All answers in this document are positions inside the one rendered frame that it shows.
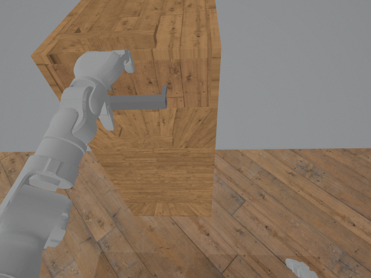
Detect drawer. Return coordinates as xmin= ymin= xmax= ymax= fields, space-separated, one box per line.
xmin=48 ymin=58 xmax=210 ymax=108

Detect robot left forearm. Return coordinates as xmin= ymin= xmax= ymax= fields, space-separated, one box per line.
xmin=0 ymin=76 xmax=107 ymax=224

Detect left robot upper arm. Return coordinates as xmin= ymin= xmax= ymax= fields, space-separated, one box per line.
xmin=0 ymin=184 xmax=72 ymax=278

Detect handle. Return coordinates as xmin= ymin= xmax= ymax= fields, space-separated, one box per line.
xmin=111 ymin=136 xmax=174 ymax=148
xmin=109 ymin=85 xmax=167 ymax=110
xmin=58 ymin=29 xmax=157 ymax=52

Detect robot right hand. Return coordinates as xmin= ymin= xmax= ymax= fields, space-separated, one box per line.
xmin=285 ymin=258 xmax=319 ymax=278

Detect cabinet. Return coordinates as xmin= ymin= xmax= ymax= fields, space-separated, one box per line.
xmin=31 ymin=0 xmax=221 ymax=217

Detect robot left hand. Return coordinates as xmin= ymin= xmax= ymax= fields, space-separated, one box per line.
xmin=74 ymin=50 xmax=134 ymax=131

